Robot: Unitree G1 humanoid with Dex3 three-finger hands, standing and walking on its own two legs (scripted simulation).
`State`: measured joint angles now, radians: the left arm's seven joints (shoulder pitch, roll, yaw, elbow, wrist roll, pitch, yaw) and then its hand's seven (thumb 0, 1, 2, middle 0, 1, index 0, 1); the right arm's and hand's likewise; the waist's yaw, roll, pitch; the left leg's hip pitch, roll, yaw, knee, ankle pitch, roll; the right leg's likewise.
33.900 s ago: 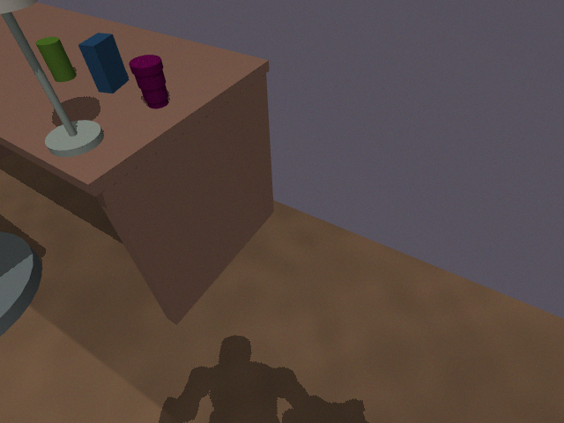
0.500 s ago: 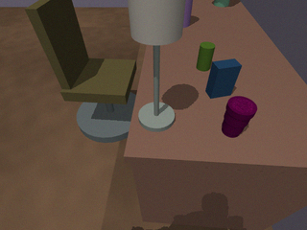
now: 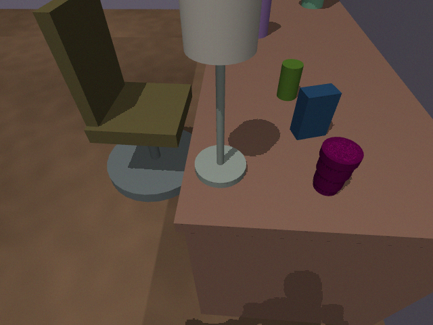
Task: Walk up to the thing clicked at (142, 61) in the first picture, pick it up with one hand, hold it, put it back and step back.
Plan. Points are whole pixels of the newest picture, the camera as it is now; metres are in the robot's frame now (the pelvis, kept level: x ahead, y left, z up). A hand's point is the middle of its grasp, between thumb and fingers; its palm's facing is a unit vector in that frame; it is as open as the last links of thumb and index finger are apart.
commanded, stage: stand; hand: right
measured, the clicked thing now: (333, 169) +0.46 -0.23 +0.02
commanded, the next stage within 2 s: step back in 0.94 s
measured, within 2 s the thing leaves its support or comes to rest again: neither
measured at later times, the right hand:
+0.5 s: hand out of the picture +0.07 -0.25 -0.16, palm faces -0.03 +0.94 -0.34, open 7.4 cm
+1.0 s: hand out of the picture +0.07 -0.26 -0.16, palm faces -0.02 +0.94 -0.34, open 7.4 cm
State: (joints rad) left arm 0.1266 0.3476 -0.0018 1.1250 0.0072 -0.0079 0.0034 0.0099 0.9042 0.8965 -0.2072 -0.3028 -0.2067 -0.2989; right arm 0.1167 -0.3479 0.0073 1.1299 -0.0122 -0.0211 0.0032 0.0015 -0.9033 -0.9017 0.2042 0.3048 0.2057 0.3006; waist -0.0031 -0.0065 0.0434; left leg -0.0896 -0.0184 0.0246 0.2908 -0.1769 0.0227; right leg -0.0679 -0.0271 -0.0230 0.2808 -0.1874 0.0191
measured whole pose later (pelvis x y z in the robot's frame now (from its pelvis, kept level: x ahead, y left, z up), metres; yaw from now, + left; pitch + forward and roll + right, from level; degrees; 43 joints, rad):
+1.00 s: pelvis +0.00 -0.01 +0.00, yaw +0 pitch -1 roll +0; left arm 0.11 0.36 0.02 1.10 -0.01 0.00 0.00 0.01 0.90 0.90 -0.21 -0.30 -0.21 -0.30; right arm 0.11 -0.35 0.00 1.11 -0.01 -0.01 0.01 0.00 -0.90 -0.90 0.20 0.30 0.21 0.30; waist 0.00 0.00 0.07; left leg -0.12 -0.01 0.03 0.33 -0.19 0.02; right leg -0.11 -0.02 -0.02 0.35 -0.21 0.01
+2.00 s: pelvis -0.22 +0.01 -0.02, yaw -3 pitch -1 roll +1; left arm 0.16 0.35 0.06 0.83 0.03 0.04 0.00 0.01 0.90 0.90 -0.21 -0.30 -0.21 -0.30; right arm 0.12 -0.41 -0.04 0.87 0.01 0.04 -0.02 0.00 -0.90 -0.90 0.20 0.30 0.21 0.30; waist 0.02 0.03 0.16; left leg -0.45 -0.10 -0.12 1.12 -0.52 -0.01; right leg -0.29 0.01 0.05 0.60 -0.29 -0.02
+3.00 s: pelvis -0.54 +0.00 -0.02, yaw +0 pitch -2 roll -1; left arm 0.09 0.41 0.07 0.82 0.01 0.08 0.02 0.01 0.90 0.90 -0.21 -0.30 -0.21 -0.30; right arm 0.19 -0.37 -0.02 0.88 -0.04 0.03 -0.01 0.00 -0.90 -0.90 0.21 0.31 0.21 0.30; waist -0.01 -0.03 0.17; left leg -0.32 0.00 -0.02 0.63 -0.27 0.02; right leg -0.48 0.09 0.11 1.16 -0.53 -0.01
